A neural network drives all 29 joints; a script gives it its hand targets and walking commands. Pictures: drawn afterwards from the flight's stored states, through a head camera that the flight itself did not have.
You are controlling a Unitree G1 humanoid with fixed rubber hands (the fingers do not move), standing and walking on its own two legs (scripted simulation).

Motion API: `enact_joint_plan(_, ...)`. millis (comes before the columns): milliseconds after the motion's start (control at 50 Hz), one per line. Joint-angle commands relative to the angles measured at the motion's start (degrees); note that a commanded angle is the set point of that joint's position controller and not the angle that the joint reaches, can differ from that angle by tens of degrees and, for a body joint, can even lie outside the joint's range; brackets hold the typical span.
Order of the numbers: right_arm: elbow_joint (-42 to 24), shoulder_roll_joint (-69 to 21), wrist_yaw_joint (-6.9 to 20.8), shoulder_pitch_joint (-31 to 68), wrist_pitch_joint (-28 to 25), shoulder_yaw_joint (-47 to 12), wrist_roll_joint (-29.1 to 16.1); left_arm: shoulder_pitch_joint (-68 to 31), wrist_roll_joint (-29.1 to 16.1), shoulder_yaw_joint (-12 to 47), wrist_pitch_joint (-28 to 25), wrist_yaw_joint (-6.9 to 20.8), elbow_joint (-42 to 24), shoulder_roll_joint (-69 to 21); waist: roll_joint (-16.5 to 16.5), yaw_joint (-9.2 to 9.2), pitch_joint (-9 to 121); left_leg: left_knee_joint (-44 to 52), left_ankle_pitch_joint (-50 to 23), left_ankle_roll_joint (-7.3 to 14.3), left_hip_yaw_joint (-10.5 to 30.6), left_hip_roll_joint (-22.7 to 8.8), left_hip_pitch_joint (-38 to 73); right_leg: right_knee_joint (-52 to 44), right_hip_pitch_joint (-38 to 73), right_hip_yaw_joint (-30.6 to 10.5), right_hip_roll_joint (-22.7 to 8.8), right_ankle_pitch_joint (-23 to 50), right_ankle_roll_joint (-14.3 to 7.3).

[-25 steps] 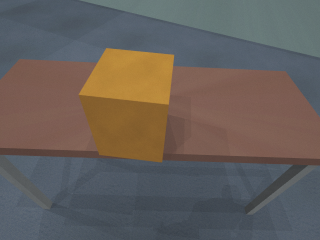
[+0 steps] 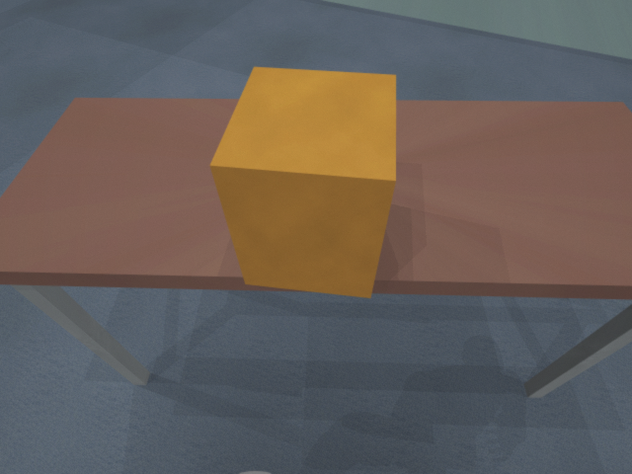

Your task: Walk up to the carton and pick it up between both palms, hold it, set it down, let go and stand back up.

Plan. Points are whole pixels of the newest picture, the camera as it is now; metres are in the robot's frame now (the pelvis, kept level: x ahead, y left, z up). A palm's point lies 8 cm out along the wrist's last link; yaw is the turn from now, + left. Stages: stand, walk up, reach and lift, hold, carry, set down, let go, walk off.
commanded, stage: walk up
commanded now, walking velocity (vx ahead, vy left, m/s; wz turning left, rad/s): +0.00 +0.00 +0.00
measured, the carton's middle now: (314, 187) +0.48 +0.03 +0.07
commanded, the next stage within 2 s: stand in 1.76 s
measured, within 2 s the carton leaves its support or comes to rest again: neither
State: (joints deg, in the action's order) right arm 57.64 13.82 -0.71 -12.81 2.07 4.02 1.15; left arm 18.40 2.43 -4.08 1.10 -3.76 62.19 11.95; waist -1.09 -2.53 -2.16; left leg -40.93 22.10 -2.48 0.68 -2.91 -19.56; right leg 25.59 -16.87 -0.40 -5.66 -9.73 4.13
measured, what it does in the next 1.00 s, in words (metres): steps on the spot: left foot, then right foot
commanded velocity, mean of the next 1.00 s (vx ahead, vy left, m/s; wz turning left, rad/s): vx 0.00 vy -0.03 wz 0.00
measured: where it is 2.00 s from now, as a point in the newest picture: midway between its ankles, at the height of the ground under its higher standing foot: outside the picture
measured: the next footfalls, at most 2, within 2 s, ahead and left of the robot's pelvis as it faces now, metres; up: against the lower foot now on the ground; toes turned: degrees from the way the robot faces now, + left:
left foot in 0.04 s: +0.04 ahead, +0.16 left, +0.00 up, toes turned +1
right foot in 0.32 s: +0.03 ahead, -0.06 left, +0.00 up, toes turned -2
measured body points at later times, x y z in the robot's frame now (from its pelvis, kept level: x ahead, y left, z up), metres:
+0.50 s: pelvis +0.01 +0.05 +0.00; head +0.02 +0.04 +0.45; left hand +0.02 +0.27 -0.15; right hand +0.02 -0.18 -0.15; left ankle +0.00 +0.16 -0.74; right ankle -0.01 -0.06 -0.73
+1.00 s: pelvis +0.00 -0.04 +0.00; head +0.01 -0.07 +0.45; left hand +0.05 +0.18 -0.14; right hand +0.00 -0.27 -0.17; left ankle -0.03 +0.08 -0.72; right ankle +0.01 -0.15 -0.74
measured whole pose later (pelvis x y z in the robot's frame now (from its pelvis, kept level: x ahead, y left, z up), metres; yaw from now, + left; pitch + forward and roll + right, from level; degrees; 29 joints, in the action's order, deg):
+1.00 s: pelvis +0.00 -0.04 +0.00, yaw +0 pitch -1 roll -1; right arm 62.1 10.5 -1.7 -15.6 1.7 1.8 0.6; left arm 13.3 1.0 0.2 -0.9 -1.9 59.0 6.6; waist -4.4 1.2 -1.5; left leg -36.1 23.1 0.2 0.1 -1.5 -13.3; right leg 24.3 -11.5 2.5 1.3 -12.2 -1.7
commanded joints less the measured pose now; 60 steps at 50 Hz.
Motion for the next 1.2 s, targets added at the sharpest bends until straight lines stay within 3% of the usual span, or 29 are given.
enact_joint_plan(0, 2.68, 1.84, -0.56, -15.13, -3.22, -0.25, -0.24, 3.73, -0.45, -0.57, 0.59, 1.41, 0.86, 4.05, 5.07, 4.95, 4.43, 22.88, -14.43, -2.39, -3.40, 2.00, 16.39, 7.57, -2.91, 3.76, 2.97, -5.04, -6.38)
enact_joint_plan(20, 2.43, 6.66, -0.64, -16.80, -3.25, 0.08, 0.05, 6.26, 0.41, 0.62, 0.73, 1.60, -0.63, 0.58, -8.70, 4.11, 3.10, 28.63, -6.04, -0.92, 12.88, -10.83, 16.91, 12.64, -12.52, 4.01, 5.09, -19.07, -4.26)
enact_joint_plan(40, 0.09, 11.45, -0.93, -10.53, -2.35, 0.24, 0.07, 5.53, -0.84, 0.56, 1.78, 1.35, -2.28, -0.06, -17.96, 2.96, 0.86, 34.00, 11.05, 5.99, 22.26, -18.81, -1.44, 14.35, -6.74, 0.58, 3.94, -22.99, -3.51)
enact_joint_plan(60, -1.44, 10.10, -0.49, -3.84, -1.96, 0.25, 1.28, 1.53, -1.46, 0.05, 2.43, 1.73, -4.05, 3.74, -20.13, 2.48, -6.25, 39.50, 19.92, 8.58, 25.68, -17.29, -13.32, 19.58, -1.61, -0.81, 3.13, -19.92, -4.10)
enact_joint_plan(100, -2.80, 2.43, -0.35, 0.93, -3.28, -2.45, 1.29, 2.02, -1.95, 0.54, 2.03, 2.84, -1.80, 0.78, -9.79, -0.43, -7.04, 31.37, -7.08, 6.66, 12.33, -9.03, -1.60, 20.62, -5.59, -0.77, 4.09, -14.37, -4.40)
enact_joint_plan(180, -0.41, 0.71, -0.77, -4.19, -4.92, -3.28, 0.02, 3.65, -1.65, 1.02, 0.96, 2.02, -0.73, 1.43, -12.15, 0.13, 0.23, 23.07, -37.70, 9.34, 7.65, -8.78, 7.01, 15.88, -0.53, 0.49, 4.27, -14.67, -4.44)
enact_joint_plan(240, 0.82, 0.32, -1.63, -5.39, -4.24, -3.54, 0.07, 1.50, -2.75, 1.78, -0.01, 1.43, -1.22, 1.36, -11.71, 0.96, 1.04, 20.49, -37.44, 10.35, 8.04, -8.71, 11.54, 1.34, 2.91, 1.07, 4.45, -9.20, -4.92)
enact_joint_plan(300, 1.50, -0.82, -1.59, -8.13, -3.52, -3.16, -1.17, 4.10, -1.82, 1.86, -1.49, 0.87, 0.25, 4.05, -2.98, 2.39, 4.04, 17.47, -28.21, 6.23, 6.14, -5.60, 6.32, -6.48, 17.69, -4.43, -1.48, 15.67, -5.62)
enact_joint_plan(340, 2.85, -3.61, -1.50, -9.82, -3.10, -3.78, -1.40, -0.10, -2.00, 2.39, -1.28, 1.74, 0.93, 2.37, 7.38, 4.29, -1.00, 22.92, -14.06, 5.12, 3.36, -2.07, 9.26, -4.84, 8.47, -4.07, -1.14, 11.03, -7.21)
enact_joint_plan(420, 3.80, -0.46, -1.22, -7.39, -2.83, -2.60, -0.79, 0.88, -1.87, 3.26, -1.82, 1.33, 1.40, -0.30, 6.01, 2.97, -2.18, 21.28, -19.89, 5.15, 3.53, -2.40, 10.32, -7.11, 9.43, -2.85, -0.05, 9.83, -6.11)
enact_joint_plan(440, 0.61, 7.62, -2.64, -8.76, -2.86, 0.08, 1.27, -1.23, -1.96, -0.57, -0.03, 1.23, 1.16, 10.41, 11.94, 7.51, -3.81, 17.95, -25.89, 7.27, 10.11, -11.56, 15.00, 4.02, -1.08, 2.51, 3.07, 4.92, -3.54)
enact_joint_plan(480, 3.31, 11.65, -4.16, -15.86, -1.84, 1.34, 1.05, -3.69, -0.81, -0.54, 1.84, 1.87, -2.44, 6.07, -4.26, 9.29, -2.00, 24.75, -28.00, 17.09, 28.08, -26.73, 17.17, 23.46, -13.11, 3.10, 4.97, -20.44, -2.64)
enact_joint_plan(500, 3.51, 9.81, -4.34, -15.92, -1.76, 1.16, 1.11, -5.31, -0.49, -0.43, 2.29, 2.14, -4.04, 3.99, -5.08, 8.41, -2.29, 26.61, -26.18, 19.07, 28.51, -28.60, 12.01, 31.87, -13.12, 0.36, 3.55, -20.50, -2.69)
enact_joint_plan(600, 0.31, 5.17, -3.69, -3.94, -2.03, 0.81, 1.39, -4.96, -0.26, -0.79, 1.86, 3.92, -6.41, 2.25, -10.40, 3.68, -1.62, 25.35, -16.55, 10.31, 10.17, -14.34, 4.01, 31.53, -9.90, -2.24, 2.99, -11.11, -1.31)
enact_joint_plan(620, 2.35, -2.07, -3.26, -1.32, -1.99, -1.85, -0.61, -2.64, -2.24, 1.21, 0.64, 4.46, -6.69, -2.99, -18.36, -0.73, 1.29, 24.20, -13.89, 8.63, 1.02, -2.92, 1.07, 16.13, 0.13, -1.38, 3.40, -12.89, -3.16)
enact_joint_plan(660, 2.70, 2.00, -2.62, -3.58, -1.60, -0.79, 0.33, -2.50, -2.75, 0.79, -0.15, 3.36, -6.13, -0.52, -18.81, 1.15, 1.98, 19.50, -19.81, 9.31, 0.02, -2.44, 6.09, 5.11, 3.03, 5.55, 7.95, -10.75, -2.60)
enact_joint_plan(700, 2.51, 4.46, -1.63, -5.59, -1.62, -0.08, 1.22, 5.30, -2.03, -0.04, -0.60, 1.64, -2.01, 3.84, -8.63, -0.09, 2.68, 12.66, -19.85, 7.32, 1.39, -3.99, 2.06, -6.71, 13.92, 5.66, 7.32, 4.26, -1.30)
enact_joint_plan(720, 3.41, 1.63, -1.04, -10.48, -1.71, -0.74, 1.28, 6.34, -1.16, -0.06, -1.27, 1.44, -1.95, 6.05, 1.23, 1.69, 3.51, 8.61, -7.17, 4.84, 0.18, -1.71, -4.66, -7.75, 19.33, -3.80, -0.65, 4.75, -1.38)
enact_joint_plan(740, 2.32, -2.81, -1.22, -13.43, -1.28, -1.94, 0.07, 2.79, -1.40, -0.28, -1.27, 1.51, -4.80, 11.76, 15.97, 3.25, 2.54, 5.28, 8.48, 1.85, -3.03, 2.53, -7.53, -14.22, 12.69, -19.84, -15.22, 2.51, -5.50)
enact_joint_plan(760, 1.82, 1.30, -1.68, -10.50, -0.04, -0.80, -0.63, -0.60, -0.91, -0.47, -0.74, 1.68, -5.15, 12.51, 20.76, 1.16, 0.71, -1.19, 10.78, 2.18, 0.42, -0.03, 1.51, -17.54, -2.25, -23.98, -16.92, -13.51, -11.85)
enact_joint_plan(800, 2.34, 1.41, -0.68, -7.39, 0.53, -0.51, -0.81, -8.12, -0.44, 1.86, -1.57, 2.45, -7.36, 4.87, 10.20, 4.45, -5.43, -3.57, 5.24, 2.78, 1.53, 0.59, -0.53, -16.43, -0.68, -14.44, -8.47, -8.84, -9.94)
enact_joint_plan(840, 4.54, -1.56, -0.21, -11.81, 0.35, -1.28, -0.30, -8.40, -1.28, 2.03, -2.33, 2.00, -7.37, 4.86, 12.88, 5.73, -2.45, -3.76, 2.14, 2.84, 0.67, 0.62, 1.40, -13.81, 1.75, -8.98, -6.16, 1.82, -9.66)
enact_joint_plan(960, 4.62, -0.93, -1.55, -8.77, -0.96, -2.05, -0.95, -3.69, -1.43, 3.05, -2.30, 1.45, -4.15, 2.24, 12.21, 4.10, 0.20, 12.99, -2.04, 2.95, -0.76, 1.17, 6.51, -8.34, 7.62, -8.42, -5.64, 11.34, -12.41)
enact_joint_plan(1020, 6.02, 0.79, -2.03, -10.79, -2.31, -2.30, -0.19, -1.73, -2.31, 2.66, -1.95, 1.66, -3.44, 1.98, 5.13, 3.44, 2.33, 22.66, -21.33, 3.48, 3.88, -3.23, 17.02, -4.44, 4.89, -6.51, -2.95, 11.64, -8.42)
enact_joint_plan(1060, 6.67, 0.27, -1.29, -6.49, -2.32, -2.53, -0.70, -0.17, -2.61, 3.17, -1.68, 1.77, -2.53, -0.83, -4.78, 1.05, -2.89, 22.21, -15.67, 4.57, 4.51, -2.98, 6.65, -8.02, 8.31, -3.23, 0.92, 1.12, -6.99)
enact_joint_plan(1120, 6.42, -2.53, -1.39, -6.00, -2.97, -3.31, -0.18, -0.48, -2.24, 2.10, -1.61, 1.80, -1.48, 1.94, -4.12, 1.70, -2.48, 23.70, -18.02, 4.04, 3.42, -2.73, 9.60, -5.87, 8.76, -3.63, 0.52, 6.49, -7.24)
enact_joint_plan(1140, 5.06, 7.53, -0.09, -3.86, -1.16, 0.43, 0.17, 10.00, -0.72, -1.63, -0.76, 0.62, -0.77, 12.00, -10.70, -3.49, 2.02, 8.72, 12.30, 1.94, -6.49, 3.10, -1.44, -7.57, 17.16, -17.03, -9.99, -29.56, -12.20)
enact_joint_plan(1160, 1.33, 9.35, 0.15, 2.64, 0.70, 1.70, 2.38, 12.66, -0.50, -2.74, 0.25, -1.48, -0.15, 16.68, -1.70, -6.08, -7.95, -5.38, 9.53, 0.39, -5.00, 2.98, -18.26, -14.65, 16.02, -36.53, -23.41, -17.82, -15.25)
enact_joint_plan(1180, 0.61, 5.33, 0.58, 0.72, 1.51, 1.15, 2.97, 12.17, -0.15, -2.40, 0.20, -2.15, 0.54, 15.54, -0.65, -3.32, -8.58, -12.25, 5.98, 0.47, 0.21, -0.56, -17.35, -15.54, 11.27, -39.20, -28.19, -8.19, -18.20)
